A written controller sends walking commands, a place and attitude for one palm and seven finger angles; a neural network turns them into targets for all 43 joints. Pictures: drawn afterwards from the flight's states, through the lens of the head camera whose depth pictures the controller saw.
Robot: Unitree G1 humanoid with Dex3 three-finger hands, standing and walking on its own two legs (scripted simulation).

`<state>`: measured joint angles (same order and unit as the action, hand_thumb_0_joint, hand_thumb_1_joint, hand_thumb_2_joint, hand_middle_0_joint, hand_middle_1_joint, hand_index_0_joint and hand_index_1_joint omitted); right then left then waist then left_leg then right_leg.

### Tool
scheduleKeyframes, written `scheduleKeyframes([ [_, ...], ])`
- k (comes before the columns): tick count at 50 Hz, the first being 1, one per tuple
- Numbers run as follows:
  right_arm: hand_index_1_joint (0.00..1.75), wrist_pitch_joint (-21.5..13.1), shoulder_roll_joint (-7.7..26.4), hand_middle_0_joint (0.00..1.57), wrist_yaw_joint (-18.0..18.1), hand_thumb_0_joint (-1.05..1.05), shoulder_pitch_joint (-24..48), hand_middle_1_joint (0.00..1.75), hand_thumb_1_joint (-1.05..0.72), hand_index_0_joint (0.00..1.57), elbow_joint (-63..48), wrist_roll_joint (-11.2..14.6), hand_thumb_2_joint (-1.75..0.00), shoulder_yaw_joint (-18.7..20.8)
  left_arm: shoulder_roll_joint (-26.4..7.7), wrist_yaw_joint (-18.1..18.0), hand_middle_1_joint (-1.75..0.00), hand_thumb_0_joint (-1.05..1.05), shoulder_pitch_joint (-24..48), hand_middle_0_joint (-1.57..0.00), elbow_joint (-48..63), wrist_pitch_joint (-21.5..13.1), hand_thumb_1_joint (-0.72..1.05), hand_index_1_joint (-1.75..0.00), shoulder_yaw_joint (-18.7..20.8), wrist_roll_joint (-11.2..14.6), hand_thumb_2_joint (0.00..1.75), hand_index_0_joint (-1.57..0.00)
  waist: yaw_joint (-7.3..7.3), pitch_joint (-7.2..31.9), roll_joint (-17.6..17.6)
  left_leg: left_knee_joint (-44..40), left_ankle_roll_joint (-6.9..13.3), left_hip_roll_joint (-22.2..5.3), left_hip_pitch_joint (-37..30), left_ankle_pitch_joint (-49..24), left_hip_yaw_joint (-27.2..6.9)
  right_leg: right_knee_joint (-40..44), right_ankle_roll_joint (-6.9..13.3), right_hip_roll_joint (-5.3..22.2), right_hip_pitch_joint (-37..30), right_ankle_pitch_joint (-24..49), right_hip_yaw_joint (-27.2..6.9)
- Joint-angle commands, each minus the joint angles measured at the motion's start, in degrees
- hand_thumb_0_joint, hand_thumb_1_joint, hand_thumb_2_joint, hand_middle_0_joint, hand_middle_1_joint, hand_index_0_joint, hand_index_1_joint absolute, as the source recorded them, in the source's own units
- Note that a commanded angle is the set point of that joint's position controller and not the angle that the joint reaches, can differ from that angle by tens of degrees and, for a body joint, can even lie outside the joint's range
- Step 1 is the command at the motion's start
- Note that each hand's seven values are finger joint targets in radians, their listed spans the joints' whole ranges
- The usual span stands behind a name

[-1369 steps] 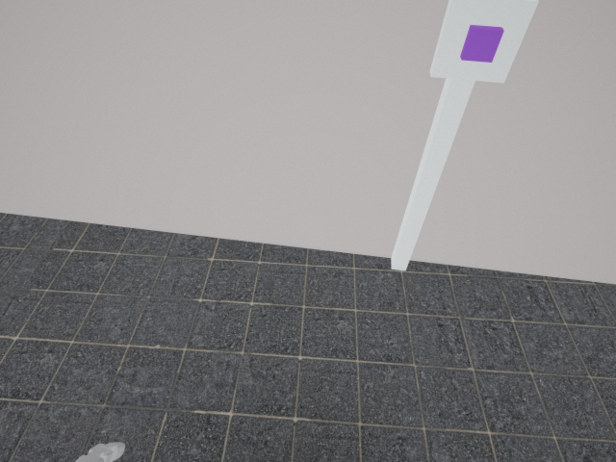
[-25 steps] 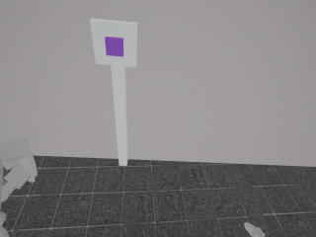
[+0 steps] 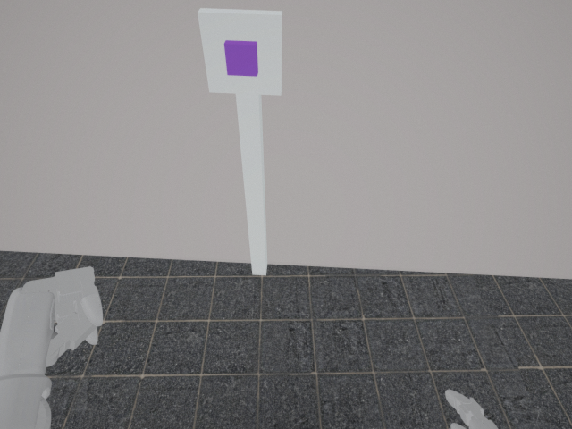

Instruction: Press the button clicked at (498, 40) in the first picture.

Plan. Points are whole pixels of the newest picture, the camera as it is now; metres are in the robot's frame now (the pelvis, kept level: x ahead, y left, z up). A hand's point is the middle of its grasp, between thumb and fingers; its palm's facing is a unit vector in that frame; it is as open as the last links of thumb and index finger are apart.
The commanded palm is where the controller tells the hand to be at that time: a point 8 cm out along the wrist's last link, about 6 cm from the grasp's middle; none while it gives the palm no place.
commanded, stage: let the arm hang, fingers relaxed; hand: left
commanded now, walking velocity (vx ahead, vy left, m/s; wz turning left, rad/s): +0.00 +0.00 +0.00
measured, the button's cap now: (242, 58) +0.84 +0.14 +0.16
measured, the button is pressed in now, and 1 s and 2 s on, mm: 0 0 0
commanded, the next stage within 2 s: stand and wait in 1.04 s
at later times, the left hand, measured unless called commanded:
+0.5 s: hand out of the picture -0.03 +0.22 -0.15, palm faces +0.05 -0.96 -0.29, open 5.3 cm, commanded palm none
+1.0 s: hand out of the picture +0.10 +0.23 -0.13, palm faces +0.02 -0.95 -0.33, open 7.3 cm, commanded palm none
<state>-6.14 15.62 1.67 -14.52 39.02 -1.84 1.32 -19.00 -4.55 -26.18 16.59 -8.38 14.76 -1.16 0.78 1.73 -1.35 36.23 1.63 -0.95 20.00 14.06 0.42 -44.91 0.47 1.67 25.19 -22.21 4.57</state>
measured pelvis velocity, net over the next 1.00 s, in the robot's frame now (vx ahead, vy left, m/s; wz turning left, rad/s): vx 0.02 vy -0.01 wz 0.03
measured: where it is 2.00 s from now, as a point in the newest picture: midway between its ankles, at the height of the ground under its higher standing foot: outside the picture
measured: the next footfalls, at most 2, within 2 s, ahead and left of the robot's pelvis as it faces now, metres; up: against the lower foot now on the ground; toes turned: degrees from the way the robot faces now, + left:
none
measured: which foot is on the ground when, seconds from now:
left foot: down 0.00-1.00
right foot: down 0.00-1.00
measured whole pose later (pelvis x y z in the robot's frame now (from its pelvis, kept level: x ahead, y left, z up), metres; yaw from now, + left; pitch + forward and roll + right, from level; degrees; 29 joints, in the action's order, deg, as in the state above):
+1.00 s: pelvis +0.02 -0.01 +0.02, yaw +2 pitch -2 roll +0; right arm -0.6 18.0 0.2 -7.7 62.7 -1.1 1.5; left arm -17.4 0.2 -4.4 -63.9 -0.7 1.5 -0.7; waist 0.8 -3.5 -1.2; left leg 22.2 0.2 0.9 10.6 9.9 -1.2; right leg -23.0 -0.7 0.5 10.0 -11.3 -1.7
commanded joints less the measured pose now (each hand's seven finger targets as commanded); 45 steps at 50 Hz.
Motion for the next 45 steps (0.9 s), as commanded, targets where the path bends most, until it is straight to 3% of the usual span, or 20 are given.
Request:
scheduleKeyframes([
  [1, 0.3, 1.59, 7.6, 0.2, -1.47, 0.0, 1.59, 0.3, -0.9, 0.2, -4.26, -1.2, -0.9, 2.16, 1.23, 4.07, -1.34, 0.0, 6.63, -1.15, -22.22, 8.71, 0.9, -1.34, -8.97, -1.17, 0.9, -1.15, 2.05, 3.91, 1.04, -12.81, 9.91, -15.88, -0.13, -20.51, -22.27, -16.85, -1.36, -0.7, 5.23, -8.93, -7.93],
  [3, 0.3, 2.55, 9.4, 0.2, -1.05, 0.0, 2.84, 0.3, -0.9, 0.2, -2.98, -1.31, -0.9, 2.02, 0.93, 4.26, -1.26, 0.0, 8.91, -1.08, -29.9, 8.69, 0.9, -1.26, -9.73, -0.83, 0.9, -1.08, 0.38, 3.29, 3.89, -10.69, 8.6, -12.81, -2.28, -26.41, -15.37, -8.56, -1.62, -1.47, 0.51, -8.28, -5.65],
  [5, 0.3, 3.64, 10.08, 0.2, -0.98, 0.0, 4.58, 0.3, -0.9, 0.2, -1.3, -0.54, -0.9, 1.91, -1.01, 4.18, -1.18, 0.0, 7.34, -1.01, -38.17, 8.5, 0.9, -1.18, -9.97, -0.51, 0.9, -1.01, -2.43, 4.38, 1.07, -8.61, 4.9, -8.8, -1.16, -22.42, -9.32, 6.82, -1.53, -2.34, -10.07, 2.45, -3.82],
  [6, 0.3, 4.12, 8.99, 0.2, -1.04, 0.0, 4.77, 0.3, -0.9, 0.2, -0.7, 0.1, -0.9, 1.58, -3.36, 4.02, -1.14, 0.0, 6.99, -0.97, -41.81, 8.38, 0.9, -1.14, -9.93, -0.5, 0.9, -0.97, -2.72, 3.62, -0.49, -7.77, 2.57, -5.33, 1.7, -13.84, -7.12, 13.19, -0.73, -1.29, -14.25, 8.18, -7.18],
  [7, 0.3, 4.64, 5.74, 0.2, -1.17, 0.0, 4.44, 0.3, -0.9, 0.2, 0.0, 0.64, -0.9, 1.11, -5.86, 3.85, -1.1, 0.0, 6.23, -0.93, -45.28, 8.18, 0.9, -1.1, -9.99, -0.58, 0.9, -0.93, -2.67, 2.62, 1.84, -4.41, 0.27, -0.99, 5.14, -0.41, -4.35, 19.73, 1.37, 4.37, -15.71, 7.72, -16.64],
  [8, 0.3, 5.33, 3.27, 0.2, -1.38, 0.0, 3.42, 0.3, -0.9, 0.2, 0.57, 1.04, -0.9, 0.61, -7.87, 3.98, -1.06, 0.0, 7.3, -0.9, -48.06, 7.99, 0.9, -1.06, -10.31, -0.48, 0.9, -0.9, -0.87, -0.73, 2.63, -1.3, -1.3, 1.51, 3.88, 9.82, -1.61, 26.84, 4.71, 11.62, -8.94, 1.67, -24.96],
  [9, 0.3, 6.12, 2.9, 0.2, -1.65, 0.0, 1.39, 0.3, -0.9, 0.2, 2.1, 0.81, -0.9, 0.55, -8.94, 4.27, -1.02, 0.0, 10.16, -0.86, -50.21, 8.27, 0.9, -1.02, -10.73, -0.41, 0.9, -0.86, 1.05, -2.34, -0.96, 0.21, -1.33, 1.4, -2.13, 10.27, -0.88, 30.02, 7.3, 13.87, -1.38, -9.08, -25.67],
  [10, 0.3, 6.87, 2.87, 0.2, -2.05, 0.0, -0.53, 0.3, -0.9, 0.2, 4.04, 0.74, -0.9, 0.69, -8.37, 4.33, -0.98, 0.0, 12.93, -0.82, -52.18, 8.61, 0.9, -0.98, -11.36, -0.4, 0.9, -0.82, 2.84, -3.41, -1.88, 0.44, -1.1, 1.33, -7.5, 10.46, -1.36, 31.38, 6.79, 11.28, 6.41, -20.14, -22.0],
  [11, 0.3, 7.65, 2.58, 0.2, -1.76, 0.0, -1.52, 0.3, -0.9, 0.2, 5.43, 0.57, -0.9, 0.95, -6.71, 3.99, -0.94, 0.0, 14.43, -0.79, -54.37, 8.8, 0.9, -0.94, -11.7, -0.43, 0.9, -0.79, 2.72, -3.79, 6.93, 1.63, -0.91, 1.65, -7.73, 8.82, -1.21, 31.65, 5.01, 7.3, 6.49, -19.19, -19.45],
  [12, 0.3, 7.75, 2.43, 0.2, -1.55, 0.0, -1.98, 0.3, -0.9, 0.2, 7.0, 0.58, -0.9, 0.98, -5.03, 3.8, -0.9, 0.0, 15.11, -0.75, -56.74, 8.83, 0.9, -0.9, -12.03, -0.2, 0.9, -0.75, 2.33, -5.67, 10.64, 2.48, -0.85, 1.52, -8.2, 6.22, -1.24, 32.09, 4.98, 7.21, 6.41, -16.01, -18.49],
  [14, 0.3, 7.38, 2.08, 0.2, -1.28, 0.0, -3.97, 0.3, -0.9, 0.2, 9.68, 0.47, -0.9, 1.06, -3.21, 3.59, -0.82, 0.0, 15.1, -0.68, -60.07, 8.6, 0.9, -0.82, -11.71, -0.01, 0.9, -0.68, 2.92, -4.94, 3.81, -2.96, -0.45, 0.03, -11.18, 2.51, -3.02, 28.8, 4.56, 5.7, 4.71, -8.73, -15.27],
  [16, 0.3, 6.75, 4.41, 0.2, -1.04, 0.0, -2.02, 0.3, -0.9, 0.2, 10.81, 0.31, -0.9, 1.14, -3.07, 3.71, -0.74, 0.0, 12.89, -0.6, -63.27, 8.53, 0.9, -0.74, -11.94, 0.44, 0.9, -0.6, 0.97, -4.11, -7.52, -12.85, 0.76, -4.0, -6.06, 5.02, -8.84, 23.18, 2.58, 1.75, -2.12, -3.47, -11.29],
  [18, 0.3, 6.79, 5.98, 0.2, -0.97, 0.0, -0.21, 0.3, -0.9, 0.2, 11.93, -0.05, -0.9, 1.52, -3.5, 3.69, -0.66, 0.0, 11.34, -0.53, -66.52, 9.02, 0.9, -0.66, -11.54, 0.29, 0.9, -0.53, -0.68, -5.48, -8.02, -20.7, 1.47, -5.91, 2.42, 19.19, -12.94, 21.14, 2.02, -0.46, -9.41, -3.21, -8.45],
  [20, 0.3, 6.67, 7.51, 0.2, -0.74, 0.0, 0.22, 0.3, -0.9, 0.2, 13.11, 0.06, -0.9, 2.28, -3.91, 3.86, -0.58, 0.0, 10.11, -0.46, -69.42, 9.06, 0.9, -0.58, -11.1, 0.11, 0.9, -0.46, -1.61, -5.84, -6.99, -23.4, 1.94, -6.42, 3.81, 21.66, -13.78, 19.09, 1.9, -1.14, -11.63, -0.86, -6.92],
  [22, 0.3, 6.38, 7.6, 0.2, -0.53, 0.0, 0.11, 0.3, -0.9, 0.2, 14.61, 0.31, -0.9, 2.39, -3.58, 3.92, -0.5, 0.0, 9.63, -0.38, -71.62, 8.55, 0.9, -0.5, -11.25, 0.22, 0.9, -0.38, -1.93, -3.61, -2.51, -21.73, 1.74, -5.64, 1.27, 16.42, -11.97, 20.63, 2.38, -0.33, -13.54, 2.06, -7.92],
  [24, 0.3, 6.16, 7.29, 0.2, -0.38, 0.0, -0.85, 0.3, -0.9, 0.2, 16.26, 0.52, -0.9, 2.47, -3.8, 3.88, -0.42, 0.0, 10.15, -0.31, -73.27, 8.17, 0.9, -0.42, -11.23, 0.32, 0.9, -0.31, -1.47, -1.57, -1.01, -19.62, 1.35, -4.48, -2.5, 11.63, -9.78, 22.81, 2.74, 0.81, -13.45, 2.54, -9.41],
  [27, 0.3, 6.2, 6.85, 0.2, -0.56, 0.0, -1.23, 0.3, -0.9, 0.2, 17.89, 0.61, -0.9, 2.59, -5.68, 3.73, -0.3, 0.0, 12.02, -0.2, -74.89, 7.74, 0.9, -0.3, -11.03, 0.32, 0.9, -0.2, -0.51, -3.21, 0.33, -17.03, 0.96, -3.22, -5.08, 8.03, -7.52, 26.36, 3.48, 2.69, -10.23, -1.08, -11.49],
  [30, 0.3, 6.33, 7.99, 0.2, -0.65, 0.0, -1.24, 0.3, -0.9, 0.2, 19.15, 0.55, -0.9, 2.88, -6.99, 3.62, -0.3, 0.0, 14.58, -0.2, -75.91, 7.77, 0.9, -0.3, -10.82, 0.21, 0.9, -0.2, 0.13, -6.1, 2.33, -17.18, 0.85, -3.35, -5.47, 9.19, -7.8, 27.71, 3.44, 2.98, -7.12, -4.92, -11.74],
  [36, 0.3, 5.75, 9.79, 0.2, -0.79, 0.0, 1.72, 0.3, -0.9, 0.2, 20.27, 0.56, -0.9, 2.88, -8.19, 3.71, -0.3, 0.0, 16.37, -0.2, -77.75, 7.49, 0.9, -0.3, -10.68, 0.14, 0.9, -0.2, -0.46, -6.41, 0.9, -19.1, 0.88, -4.07, -4.95, 8.04, -8.71, 26.9, 3.15, 2.92, -9.51, -0.96, -11.7],
  [45, 0.3, 4.8, 11.85, 0.2, -0.94, 0.0, 6.12, 0.3, -0.9, 0.2, 21.0, 0.64, -0.9, 2.25, -9.5, 3.78, -0.3, 0.0, 21.07, -0.2, -78.0, 6.61, 0.9, -0.3, -10.98, 0.37, 0.9, -0.2, -0.23, -2.14, -0.36, -18.86, 0.15, -4.92, -9.32, -5.07, -7.64, 26.24, 2.48, 4.0, -14.44, 11.16, -10.97],
])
